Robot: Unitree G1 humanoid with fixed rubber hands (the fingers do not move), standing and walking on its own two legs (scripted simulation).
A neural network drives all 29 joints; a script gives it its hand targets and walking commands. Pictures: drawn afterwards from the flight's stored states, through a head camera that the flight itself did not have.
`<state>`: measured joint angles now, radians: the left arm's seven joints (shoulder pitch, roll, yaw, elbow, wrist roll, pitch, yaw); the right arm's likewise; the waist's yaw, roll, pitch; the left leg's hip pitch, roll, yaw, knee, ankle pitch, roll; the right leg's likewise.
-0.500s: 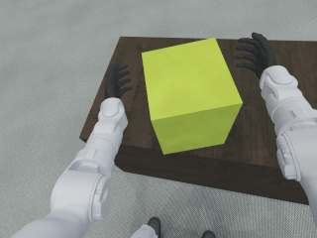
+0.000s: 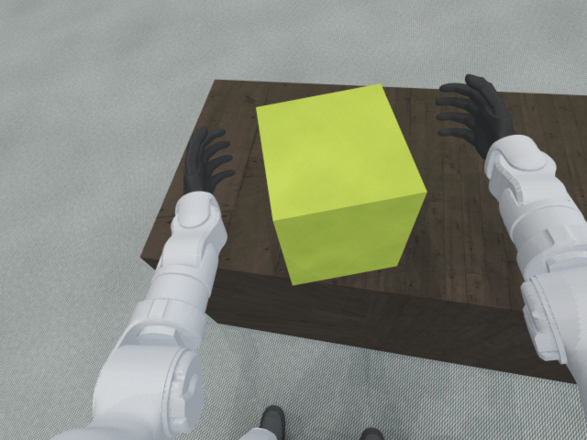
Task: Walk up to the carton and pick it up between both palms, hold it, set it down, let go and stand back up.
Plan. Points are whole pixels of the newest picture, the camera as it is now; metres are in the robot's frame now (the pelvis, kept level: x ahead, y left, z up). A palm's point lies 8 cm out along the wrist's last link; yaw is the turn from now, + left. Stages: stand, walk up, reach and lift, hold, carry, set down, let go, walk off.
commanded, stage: set down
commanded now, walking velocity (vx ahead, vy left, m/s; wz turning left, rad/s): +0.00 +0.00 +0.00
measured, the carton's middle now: (332, 193) +0.51 +0.06 -0.07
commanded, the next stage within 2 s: none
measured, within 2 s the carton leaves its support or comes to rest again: neither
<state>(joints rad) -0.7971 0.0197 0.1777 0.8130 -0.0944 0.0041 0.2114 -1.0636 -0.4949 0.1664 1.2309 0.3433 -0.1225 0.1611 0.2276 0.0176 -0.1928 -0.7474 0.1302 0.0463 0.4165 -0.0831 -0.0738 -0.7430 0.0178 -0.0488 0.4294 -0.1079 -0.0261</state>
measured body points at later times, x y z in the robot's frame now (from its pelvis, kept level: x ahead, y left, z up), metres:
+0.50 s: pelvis +0.00 +0.00 +0.00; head +0.10 +0.00 +0.44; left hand +0.41 +0.20 +0.06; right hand +0.51 -0.16 +0.07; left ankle +0.04 +0.17 -0.73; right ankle +0.03 -0.10 -0.73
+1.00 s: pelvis +0.01 +0.00 +0.01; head +0.09 -0.01 +0.45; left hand +0.35 +0.20 +0.02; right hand +0.46 -0.20 +0.04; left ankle +0.04 +0.17 -0.73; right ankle +0.03 -0.10 -0.73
